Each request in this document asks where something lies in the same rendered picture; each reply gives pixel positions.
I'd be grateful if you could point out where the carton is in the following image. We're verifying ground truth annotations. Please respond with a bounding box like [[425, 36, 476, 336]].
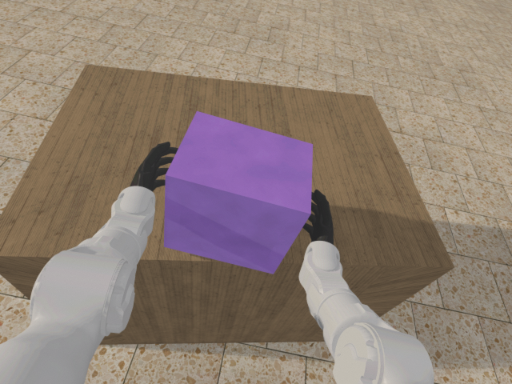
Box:
[[164, 111, 313, 274]]

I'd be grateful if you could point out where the left robot forearm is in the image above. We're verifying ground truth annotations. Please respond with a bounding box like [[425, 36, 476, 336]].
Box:
[[30, 186, 155, 320]]

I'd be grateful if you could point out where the right robot upper arm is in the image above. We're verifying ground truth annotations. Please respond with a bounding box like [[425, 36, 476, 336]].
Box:
[[333, 322, 434, 384]]

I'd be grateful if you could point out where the robot left hand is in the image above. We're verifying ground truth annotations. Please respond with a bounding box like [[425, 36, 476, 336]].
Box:
[[130, 142, 178, 192]]

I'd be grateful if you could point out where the right robot forearm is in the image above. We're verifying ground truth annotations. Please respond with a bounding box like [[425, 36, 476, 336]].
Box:
[[299, 241, 400, 358]]

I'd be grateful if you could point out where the pedestal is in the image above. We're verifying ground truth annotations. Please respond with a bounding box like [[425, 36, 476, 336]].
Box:
[[0, 64, 454, 345]]

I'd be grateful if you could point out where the left robot upper arm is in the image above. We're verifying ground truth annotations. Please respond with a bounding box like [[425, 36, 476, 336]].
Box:
[[0, 250, 135, 384]]

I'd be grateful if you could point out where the robot right hand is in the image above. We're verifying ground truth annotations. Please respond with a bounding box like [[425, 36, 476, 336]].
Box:
[[303, 190, 334, 244]]

